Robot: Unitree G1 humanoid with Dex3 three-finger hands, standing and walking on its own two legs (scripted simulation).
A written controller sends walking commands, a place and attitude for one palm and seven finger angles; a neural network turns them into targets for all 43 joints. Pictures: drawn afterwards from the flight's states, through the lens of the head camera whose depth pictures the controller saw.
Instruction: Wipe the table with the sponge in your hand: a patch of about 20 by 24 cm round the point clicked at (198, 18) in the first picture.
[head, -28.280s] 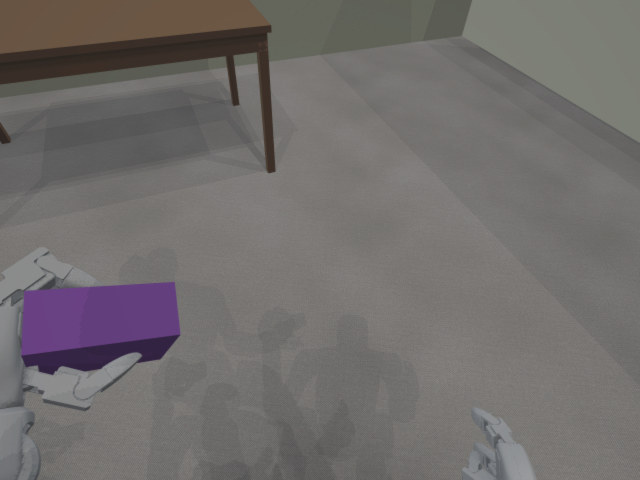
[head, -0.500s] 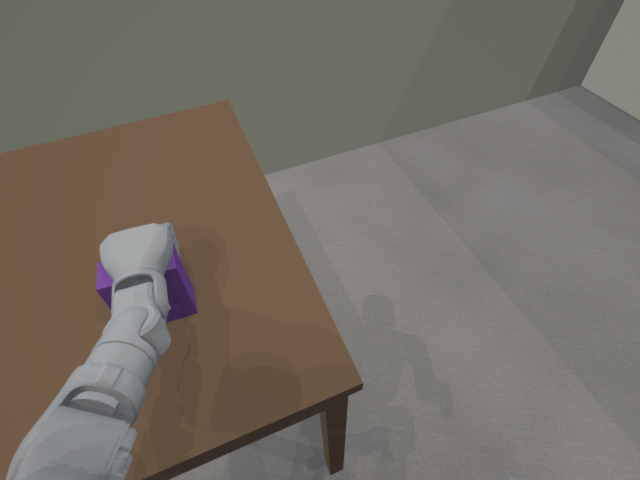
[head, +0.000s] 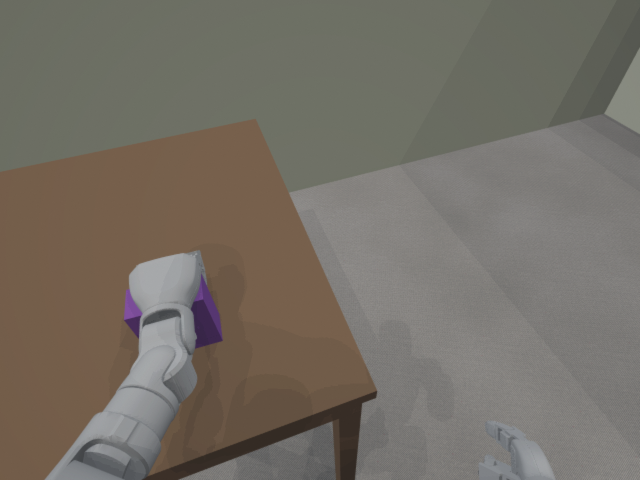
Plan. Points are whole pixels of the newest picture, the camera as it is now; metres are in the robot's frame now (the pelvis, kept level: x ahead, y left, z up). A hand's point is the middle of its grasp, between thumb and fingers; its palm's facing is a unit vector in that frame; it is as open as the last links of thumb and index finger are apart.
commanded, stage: wipe back along the middle lane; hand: left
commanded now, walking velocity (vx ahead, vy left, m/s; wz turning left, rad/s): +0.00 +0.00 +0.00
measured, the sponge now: (181, 323) +0.33 +0.25 -0.02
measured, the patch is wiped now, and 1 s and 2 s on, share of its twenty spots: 0.55 0.80 0.80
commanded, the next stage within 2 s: slide across to the third lane in 0.90 s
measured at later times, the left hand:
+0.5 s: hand (185, 333) +0.29 +0.22 +0.02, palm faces +0.00 -0.05 -1.00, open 9.5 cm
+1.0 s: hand (189, 358) +0.26 +0.20 +0.02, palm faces -0.02 -0.07 -1.00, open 9.4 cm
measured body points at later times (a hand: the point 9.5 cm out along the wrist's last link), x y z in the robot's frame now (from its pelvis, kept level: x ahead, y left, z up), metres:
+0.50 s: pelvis +0.00 +0.00 +0.00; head -0.01 -0.04 +0.45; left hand +0.29 +0.21 +0.08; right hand +0.20 -0.23 -0.11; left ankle +0.00 +0.12 -0.73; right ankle -0.05 -0.13 -0.73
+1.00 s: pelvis -0.01 -0.02 +0.00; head -0.02 -0.06 +0.45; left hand +0.26 +0.20 +0.07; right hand +0.21 -0.24 -0.09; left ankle +0.00 +0.12 -0.73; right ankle -0.05 -0.13 -0.73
